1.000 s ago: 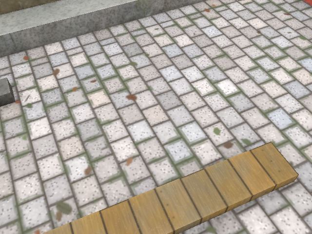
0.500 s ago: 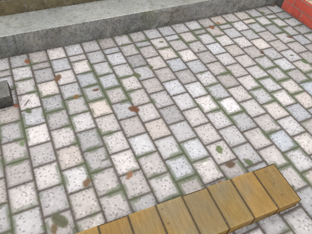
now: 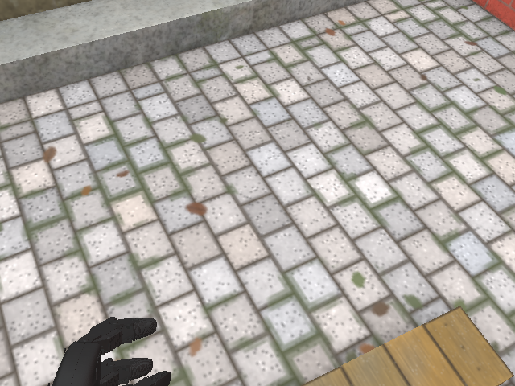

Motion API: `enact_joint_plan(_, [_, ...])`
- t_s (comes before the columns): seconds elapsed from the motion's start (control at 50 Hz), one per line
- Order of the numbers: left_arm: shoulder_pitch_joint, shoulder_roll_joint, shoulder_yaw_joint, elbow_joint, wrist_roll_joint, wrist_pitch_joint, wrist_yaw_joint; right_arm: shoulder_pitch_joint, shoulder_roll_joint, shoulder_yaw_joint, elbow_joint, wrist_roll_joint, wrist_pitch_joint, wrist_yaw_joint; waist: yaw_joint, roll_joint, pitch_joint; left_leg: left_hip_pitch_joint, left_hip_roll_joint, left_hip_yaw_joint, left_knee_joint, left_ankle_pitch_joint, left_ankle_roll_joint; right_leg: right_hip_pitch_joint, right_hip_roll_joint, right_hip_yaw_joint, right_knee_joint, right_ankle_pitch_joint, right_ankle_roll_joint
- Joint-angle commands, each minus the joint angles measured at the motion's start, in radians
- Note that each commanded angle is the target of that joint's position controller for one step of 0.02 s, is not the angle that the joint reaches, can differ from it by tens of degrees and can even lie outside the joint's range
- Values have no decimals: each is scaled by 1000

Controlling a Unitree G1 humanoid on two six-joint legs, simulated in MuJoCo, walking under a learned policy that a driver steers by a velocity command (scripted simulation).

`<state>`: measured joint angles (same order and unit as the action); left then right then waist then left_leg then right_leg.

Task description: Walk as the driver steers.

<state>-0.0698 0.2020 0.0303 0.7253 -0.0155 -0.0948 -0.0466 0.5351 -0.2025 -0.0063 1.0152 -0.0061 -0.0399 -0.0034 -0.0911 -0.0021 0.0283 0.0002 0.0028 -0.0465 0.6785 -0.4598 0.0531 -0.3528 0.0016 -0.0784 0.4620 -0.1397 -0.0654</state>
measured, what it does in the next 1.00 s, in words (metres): walks ahead, turning left: left foot 0.06 m higher, then right foot 0.06 m lower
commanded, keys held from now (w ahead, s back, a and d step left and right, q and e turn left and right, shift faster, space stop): w+q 0.22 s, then q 0.78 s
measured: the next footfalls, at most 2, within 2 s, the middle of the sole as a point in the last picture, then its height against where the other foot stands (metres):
left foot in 0.30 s outside the picture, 0.06 m higher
right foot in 0.78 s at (245, 339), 0.06 m lower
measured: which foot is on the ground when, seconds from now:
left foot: up 0.00-0.28, down 0.30-0.78, up 0.80-1.00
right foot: down 0.00-0.32, up 0.34-0.76, down 0.78-1.00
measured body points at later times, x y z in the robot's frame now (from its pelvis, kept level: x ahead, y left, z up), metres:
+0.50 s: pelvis +0.26 +0.05 +0.06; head +0.30 +0.08 +0.50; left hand +0.41 +0.34 -0.04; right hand +0.41 -0.20 -0.05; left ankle +0.32 +0.14 -0.66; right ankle +0.25 -0.10 -0.59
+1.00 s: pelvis +0.42 +0.02 +0.01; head +0.45 +0.01 +0.46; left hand +0.39 +0.30 -0.10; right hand +0.67 -0.16 -0.11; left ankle +0.33 +0.13 -0.55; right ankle +0.53 -0.04 -0.73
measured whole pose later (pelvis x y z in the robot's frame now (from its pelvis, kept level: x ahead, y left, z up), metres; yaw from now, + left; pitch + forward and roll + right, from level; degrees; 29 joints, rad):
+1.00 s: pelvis +0.42 +0.02 +0.01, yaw +31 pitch +2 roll +0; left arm 0.21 0.21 0.02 0.77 0.03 -0.02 0.04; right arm 0.25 -0.30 -0.09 0.64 0.01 0.07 -0.07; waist 0.01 0.06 0.02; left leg -0.75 -0.05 -0.09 1.60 -0.36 -0.09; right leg -0.36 -0.01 -0.06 0.46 -0.14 -0.04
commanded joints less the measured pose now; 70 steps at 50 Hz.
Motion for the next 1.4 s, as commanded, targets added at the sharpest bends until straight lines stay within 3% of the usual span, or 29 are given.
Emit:
enact_joint_plan(0.02, [595,228,76,118,46,50,51,-62,-155,-41,-85,50,-89,11,302,-133,-452,-800,-24,-166,802,-196,-25,1026,-505,458,75,871,-319])
enact_joint_plan(0.04, [551,178,67,135,37,52,56,-162,-176,-55,-116,88,-84,5,288,-93,-270,-896,35,-97,833,-140,-35,878,-436,369,-22,607,-275])
enact_joint_plan(0.08, [393,69,30,142,25,39,47,-268,-101,-48,-174,76,-47,-9,193,-61,-33,-918,77,-4,889,-76,-39,506,-348,259,-186,251,-191])
enact_joint_plan(0.12, [287,42,16,167,30,30,34,-202,11,-29,-192,70,13,-20,81,-126,88,-873,96,14,1048,-119,-39,179,-348,165,-313,69,-134])
enact_joint_plan(0.16, [166,55,12,165,23,12,32,-232,5,-23,-273,53,30,-28,-2,-141,165,-782,129,11,833,11,-30,-86,-272,10,-392,-13,-68])
enact_joint_plan(0.2, [118,130,28,146,27,-6,54,-257,-43,-31,-318,15,9,-13,-29,-127,113,-485,107,67,395,230,-49,-232,-141,-138,-391,73,-53])
enact_joint_plan(0.24, [173,244,58,152,43,-27,59,-138,-72,-53,-275,-4,1,6,-53,-102,-16,-340,60,133,475,324,-25,-104,-240,-129,-307,517,-109])
enact_joint_plan(0.32, [137,247,61,109,-42,-8,68,41,-220,-122,-244,-1,7,20,-162,-68,-190,-116,-59,153,-5,445,56,220,-208,-112,321,805,7])
enact_joint_plan(0.34, [228,125,29,24,-19,6,68,25,-389,-165,-245,-10,-3,7,-72,365,-216,30,147,-333,-267,473,245,-135,47,-135,901,231,94])
enact_joint_plan(0.36, [270,140,15,37,11,-17,50,-137,-319,-132,-313,-31,-30,15,-1,400,-313,25,238,-695,-449,496,287,-208,95,118,1044,-326,45])
enact_joint_plan(0.38, [264,209,37,35,-19,-16,36,-260,-259,-110,-358,-31,-47,30,41,243,-232,-94,245,-618,-419,397,238,-223,48,173,1043,-310,-8])
enact_joint_plan(0.42, [226,159,27,11,7,-3,46,-289,-213,-102,-351,30,-56,54,76,52,-84,-212,182,-461,-364,482,196,-260,-9,153,901,-317,-19])
enact_joint_plan(0.5, [107,113,3,-27,13,6,59,-293,-167,-101,-351,12,-26,3,81,31,-32,-296,79,-253,-400,748,135,-158,-20,94,426,-274,0])
enact_joint_plan(0.56, [154,133,13,-3,38,8,63,-251,-214,-116,-371,-5,-32,-30,84,46,-150,-296,133,-251,-409,1066,168,-56,21,91,491,-57,46])
enact_joint_plan(0.6, [97,168,14,-37,25,-11,65,-214,-228,-126,-367,16,-38,-50,66,102,-86,-226,185,-342,-393,966,220,-192,-21,182,390,19,74])
enact_joint_plan(0.72, [154,158,34,-31,15,-49,26,-253,-166,-127,-397,21,-7,-76,86,91,-45,-362,26,-298,-229,302,99,32,-2,215,-89,442,76])
enact_joint_plan(0.78, [355,140,44,41,25,-48,30,-243,-47,-96,-399,14,11,-67,155,-73,-89,-547,-129,-110,252,-32,-10,327,-97,173,-190,726,74])
enact_joint_plan(0.8, [390,155,42,22,54,-46,31,-190,-17,-82,-406,18,11,-53,147,-181,-154,-760,-181,-81,547,-340,-38,505,-282,305,11,1117,-12])
enact_joint_plan(0.84, [337,174,54,-4,54,-13,24,-58,-120,-97,-392,25,15,-39,62,-188,-246,-868,-113,-137,840,-244,-91,518,-381,389,51,1084,-112])
enact_joint_plan(0.88, [172,251,74,-64,51,29,44,-132,-214,-119,-426,36,53,-58,23,-225,-238,-883,-29,-113,957,-59,-117,316,-435,497,-84,428,-195])
enact_joint_plan(0.94, [125,196,39,-89,54,61,84,-197,-226,-124,-427,9,115,-71,32,-97,-116,-727,-20,-66,1006,108,-142,4,-316,324,-191,151,-178])
enact_joint_plan(1.04, [288,185,38,-40,36,75,127,-304,-155,-94,-492,14,95,-63,117,-109,-160,-797,-15,-57,895,128,-168,244,-309,205,-150,317,-194])
enact_joint_plan(1.24, [245,266,86,-74,8,113,101,-283,-128,-65,-524,15,81,-1,90,-226,-175,-395,31,135,266,25,-69,135,-362,51,-101,296,-140])
enact_joint_plan(1.26, [269,246,85,-61,-2,115,92,-226,-143,-77,-498,16,84,-1,68,-192,-167,-318,-1,136,134,104,-30,86,-336,21,-44,255,-93])
enact_joint_plan(1.28, [311,215,85,-66,-1,115,80,-186,-223,-104,-463,7,89,-13,74,47,-112,-286,39,-18,19,359,60,-40,-212,-71,95,141,8])
enact_joint_plan(1.3, [200,200,82,-133,12,102,72,-150,-346,-140,-455,-11,93,-31,21,355,-67,-266,220,-442,-172,432,217,-322,-50,-130,331,-125,87])
enact_joint_plan(1.32, [8,202,86,-196,1,85,63,-187,-347,-135,-487,-44,63,-22,-28,344,-29,-299,312,-590,-312,486,291,-460,-9,45,538,-443,74])
enact_joint_plan(1.34, [18,175,85,-183,-12,84,55,-260,-324,-124,-498,-52,33,-13,26,265,-50,-304,309,-547,-283,437,270,-470,-2,127,657,-445,47])
enact_joint_plan(1.4, [191,178,86,-87,36,109,68,-423,-201,-90,-514,17,13,-2,118,147,-97,-339,217,-298,-129,485,133,-366,-31,116,700,-222,62])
